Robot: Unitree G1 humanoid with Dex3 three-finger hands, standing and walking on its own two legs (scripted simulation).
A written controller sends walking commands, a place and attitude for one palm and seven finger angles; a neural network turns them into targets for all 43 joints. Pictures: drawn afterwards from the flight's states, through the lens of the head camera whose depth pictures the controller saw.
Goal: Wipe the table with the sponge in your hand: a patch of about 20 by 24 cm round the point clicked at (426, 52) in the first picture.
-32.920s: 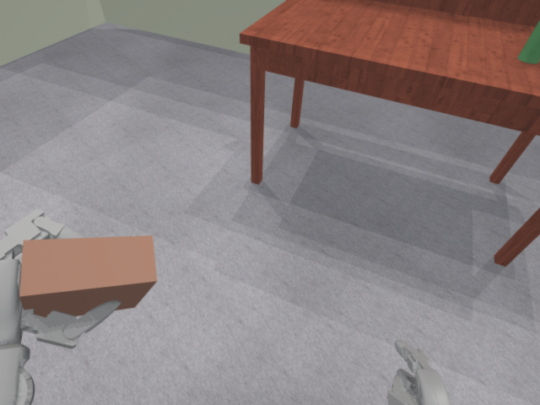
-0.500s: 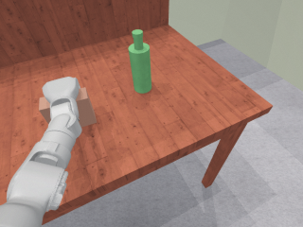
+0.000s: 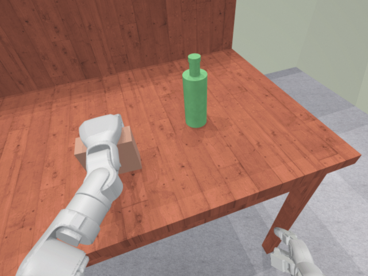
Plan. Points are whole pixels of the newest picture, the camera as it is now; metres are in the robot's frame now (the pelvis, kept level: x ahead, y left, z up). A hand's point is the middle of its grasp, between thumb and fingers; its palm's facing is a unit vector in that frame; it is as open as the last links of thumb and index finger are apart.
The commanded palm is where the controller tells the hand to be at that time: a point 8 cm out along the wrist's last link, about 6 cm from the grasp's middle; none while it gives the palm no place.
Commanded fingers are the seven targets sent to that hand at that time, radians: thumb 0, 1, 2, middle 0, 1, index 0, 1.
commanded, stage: wipe back along the third lane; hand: left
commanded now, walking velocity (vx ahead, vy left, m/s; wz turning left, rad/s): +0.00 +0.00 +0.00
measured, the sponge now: (113, 158) +0.37 +0.23 +0.05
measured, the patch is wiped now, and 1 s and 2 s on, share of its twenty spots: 0.85 0.85 0.85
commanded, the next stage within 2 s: slide back across to the middle lane in 0.88 s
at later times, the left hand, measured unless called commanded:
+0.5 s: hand (109, 165) +0.32 +0.20 +0.10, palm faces +0.07 -0.07 -0.99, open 9.6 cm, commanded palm +0.28 +0.18 +0.13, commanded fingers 0.00 0.10 1.30 -1.20 -1.60 -1.20 -1.60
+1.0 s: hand (112, 176) +0.29 +0.19 +0.10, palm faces +0.08 -0.09 -0.99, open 9.6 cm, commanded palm +0.24 +0.18 +0.14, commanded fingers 0.00 0.10 1.30 -1.20 -1.60 -1.20 -1.60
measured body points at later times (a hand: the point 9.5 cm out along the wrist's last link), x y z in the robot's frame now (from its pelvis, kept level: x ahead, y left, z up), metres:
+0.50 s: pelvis -0.02 +0.00 +0.00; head -0.04 -0.04 +0.45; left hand +0.31 +0.20 +0.15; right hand +0.21 -0.21 -0.09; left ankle -0.03 +0.13 -0.74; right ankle -0.04 -0.13 -0.74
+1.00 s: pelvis -0.02 -0.02 +0.00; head -0.05 -0.07 +0.45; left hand +0.28 +0.19 +0.15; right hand +0.21 -0.24 -0.09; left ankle -0.03 +0.13 -0.74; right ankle -0.04 -0.13 -0.74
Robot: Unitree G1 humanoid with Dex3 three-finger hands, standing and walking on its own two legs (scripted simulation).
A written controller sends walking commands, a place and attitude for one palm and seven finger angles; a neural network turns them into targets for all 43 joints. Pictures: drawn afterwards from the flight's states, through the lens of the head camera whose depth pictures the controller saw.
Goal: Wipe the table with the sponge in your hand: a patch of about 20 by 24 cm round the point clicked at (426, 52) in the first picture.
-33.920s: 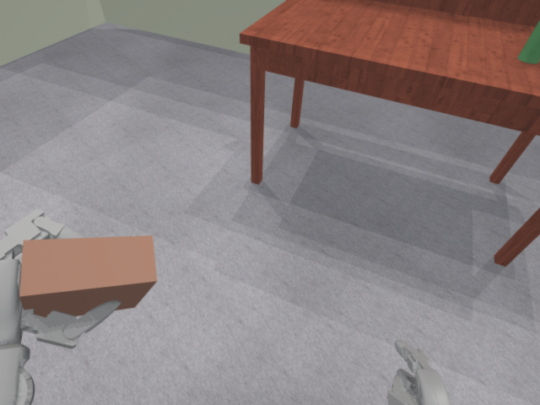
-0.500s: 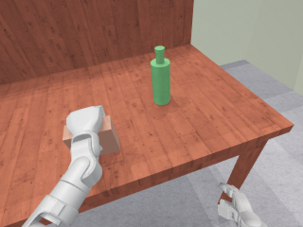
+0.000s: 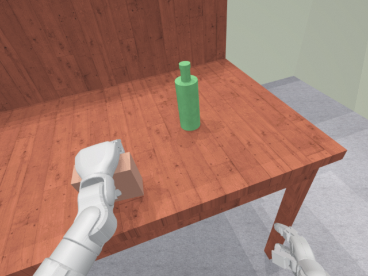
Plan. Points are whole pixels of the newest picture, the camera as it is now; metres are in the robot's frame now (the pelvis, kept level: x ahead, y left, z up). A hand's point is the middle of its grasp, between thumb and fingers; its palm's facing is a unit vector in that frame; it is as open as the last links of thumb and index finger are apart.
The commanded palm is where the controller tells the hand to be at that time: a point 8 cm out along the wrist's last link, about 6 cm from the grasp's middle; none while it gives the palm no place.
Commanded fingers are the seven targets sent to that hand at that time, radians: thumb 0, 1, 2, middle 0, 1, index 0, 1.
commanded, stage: slide back across to the middle lane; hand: left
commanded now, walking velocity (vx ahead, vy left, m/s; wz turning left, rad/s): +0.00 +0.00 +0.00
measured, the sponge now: (113, 184) +0.31 +0.22 +0.05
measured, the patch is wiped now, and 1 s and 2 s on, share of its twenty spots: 0.85 0.85 0.85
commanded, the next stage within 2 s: wipe forward along the middle lane in 0.62 s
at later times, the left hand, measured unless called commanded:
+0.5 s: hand (81, 187) +0.26 +0.25 +0.11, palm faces +0.09 -0.14 -0.99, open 9.6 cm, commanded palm +0.23 +0.25 +0.16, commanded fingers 0.00 0.10 1.30 -1.20 -1.60 -1.20 -1.60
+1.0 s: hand (69, 188) +0.26 +0.29 +0.10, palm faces +0.02 -0.07 -1.00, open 9.5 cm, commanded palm +0.24 +0.28 +0.15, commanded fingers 0.00 0.10 1.30 -1.20 -1.60 -1.20 -1.60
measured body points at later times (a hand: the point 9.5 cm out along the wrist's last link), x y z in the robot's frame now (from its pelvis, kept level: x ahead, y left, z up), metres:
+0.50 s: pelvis -0.01 +0.00 +0.00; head -0.04 -0.04 +0.45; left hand +0.25 +0.26 +0.16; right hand +0.25 -0.20 -0.07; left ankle -0.02 +0.14 -0.74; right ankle -0.01 -0.11 -0.74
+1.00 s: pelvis -0.02 +0.00 +0.00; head -0.05 -0.04 +0.45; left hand +0.25 +0.28 +0.15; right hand +0.20 -0.22 -0.09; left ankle -0.02 +0.14 -0.74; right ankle -0.01 -0.11 -0.74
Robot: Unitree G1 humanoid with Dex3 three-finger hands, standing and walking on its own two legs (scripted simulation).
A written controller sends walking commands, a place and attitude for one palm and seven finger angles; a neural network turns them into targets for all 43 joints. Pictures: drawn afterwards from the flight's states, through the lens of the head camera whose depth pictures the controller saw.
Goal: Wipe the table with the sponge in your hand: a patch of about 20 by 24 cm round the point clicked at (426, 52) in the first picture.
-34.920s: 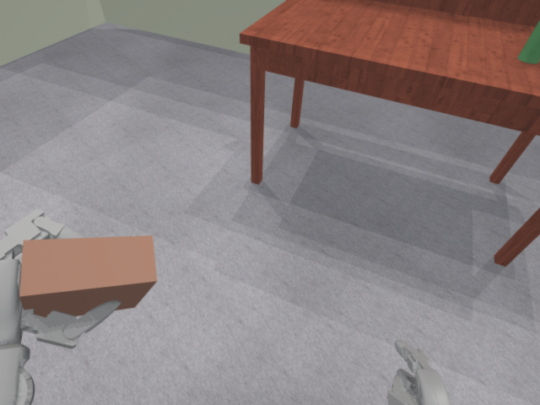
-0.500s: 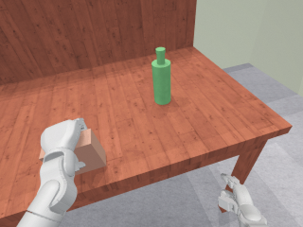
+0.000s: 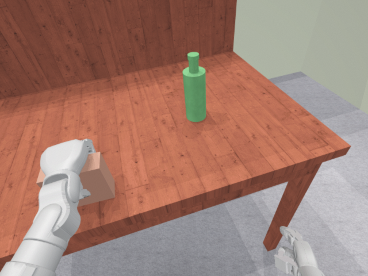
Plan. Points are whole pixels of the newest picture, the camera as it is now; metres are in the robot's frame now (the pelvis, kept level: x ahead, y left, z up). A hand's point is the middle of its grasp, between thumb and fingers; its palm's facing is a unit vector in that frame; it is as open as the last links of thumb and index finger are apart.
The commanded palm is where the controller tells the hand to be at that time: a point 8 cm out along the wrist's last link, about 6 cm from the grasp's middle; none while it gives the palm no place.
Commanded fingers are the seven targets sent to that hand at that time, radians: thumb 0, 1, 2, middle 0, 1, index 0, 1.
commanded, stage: wipe forward along the middle lane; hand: left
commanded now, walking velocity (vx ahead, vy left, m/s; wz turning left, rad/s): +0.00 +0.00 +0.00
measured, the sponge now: (83, 186) +0.28 +0.29 +0.05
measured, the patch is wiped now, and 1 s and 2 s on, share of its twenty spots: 0.85 0.85 0.85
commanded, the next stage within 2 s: slide back across to the first lane in 1.34 s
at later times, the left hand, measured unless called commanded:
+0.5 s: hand (82, 154) +0.34 +0.30 +0.10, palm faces -0.03 -0.04 -1.00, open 9.5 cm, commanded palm +0.32 +0.30 +0.13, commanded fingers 0.00 0.10 1.30 -1.20 -1.60 -1.20 -1.60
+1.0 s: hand (83, 140) +0.39 +0.32 +0.10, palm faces -0.07 -0.01 -1.00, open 9.6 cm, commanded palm +0.38 +0.32 +0.13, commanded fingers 0.00 0.10 1.30 -1.20 -1.60 -1.20 -1.60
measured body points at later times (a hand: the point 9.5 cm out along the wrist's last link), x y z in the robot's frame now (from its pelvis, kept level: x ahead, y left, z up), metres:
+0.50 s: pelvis +0.00 +0.00 +0.00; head -0.01 -0.03 +0.45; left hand +0.34 +0.30 +0.15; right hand +0.17 -0.24 -0.12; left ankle +0.01 +0.15 -0.74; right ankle +0.01 -0.11 -0.74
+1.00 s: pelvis +0.00 +0.01 +0.00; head +0.02 -0.01 +0.45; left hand +0.39 +0.32 +0.15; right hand +0.13 -0.25 -0.13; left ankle +0.01 +0.15 -0.74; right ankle +0.01 -0.11 -0.74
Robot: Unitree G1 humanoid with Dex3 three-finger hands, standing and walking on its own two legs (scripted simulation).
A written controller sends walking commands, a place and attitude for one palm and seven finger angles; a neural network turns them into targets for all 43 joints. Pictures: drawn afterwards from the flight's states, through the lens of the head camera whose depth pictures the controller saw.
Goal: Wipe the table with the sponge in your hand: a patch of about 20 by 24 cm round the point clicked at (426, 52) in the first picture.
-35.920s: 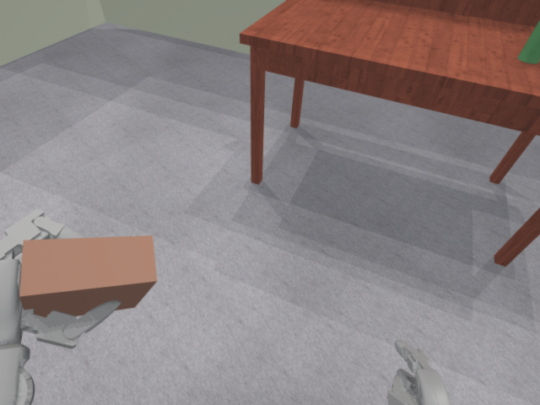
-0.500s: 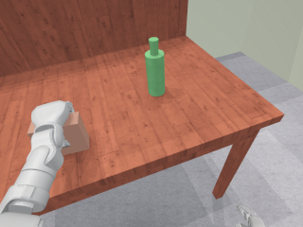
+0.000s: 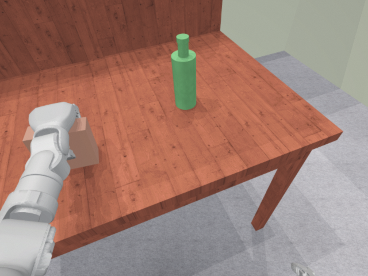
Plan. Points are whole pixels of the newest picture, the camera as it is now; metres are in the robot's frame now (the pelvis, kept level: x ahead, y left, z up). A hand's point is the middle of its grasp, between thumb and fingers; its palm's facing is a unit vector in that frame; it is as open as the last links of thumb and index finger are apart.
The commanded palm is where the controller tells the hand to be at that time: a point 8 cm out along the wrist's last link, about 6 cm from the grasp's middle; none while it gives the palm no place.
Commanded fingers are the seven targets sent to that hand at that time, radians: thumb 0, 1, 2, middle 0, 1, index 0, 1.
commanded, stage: wipe forward along the middle lane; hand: left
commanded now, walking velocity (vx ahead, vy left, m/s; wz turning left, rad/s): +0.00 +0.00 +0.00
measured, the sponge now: (68, 151) +0.38 +0.32 +0.05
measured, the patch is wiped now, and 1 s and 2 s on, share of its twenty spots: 0.85 0.85 0.90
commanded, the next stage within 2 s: slide back across to the first lane in 0.34 s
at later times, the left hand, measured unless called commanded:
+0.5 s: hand (64, 119) +0.45 +0.33 +0.10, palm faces -0.12 +0.00 -0.99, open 9.6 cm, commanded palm +0.42 +0.33 +0.14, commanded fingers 0.00 0.10 1.30 -1.20 -1.60 -1.20 -1.60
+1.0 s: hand (32, 129) +0.40 +0.39 +0.11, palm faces -0.12 +0.00 -0.99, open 9.6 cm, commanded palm +0.39 +0.38 +0.16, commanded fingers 0.00 0.10 1.30 -1.20 -1.60 -1.20 -1.60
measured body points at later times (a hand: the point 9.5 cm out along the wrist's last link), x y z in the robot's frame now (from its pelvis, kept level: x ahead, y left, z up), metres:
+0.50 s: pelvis +0.01 +0.01 +0.00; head +0.06 -0.01 +0.45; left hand +0.45 +0.33 +0.15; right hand +0.08 -0.27 -0.13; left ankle +0.01 +0.13 -0.74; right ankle +0.01 -0.12 -0.74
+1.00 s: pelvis +0.03 +0.02 +0.00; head +0.06 +0.01 +0.45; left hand +0.41 +0.39 +0.16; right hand +0.17 -0.24 -0.12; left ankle +0.01 +0.13 -0.74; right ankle +0.01 -0.12 -0.74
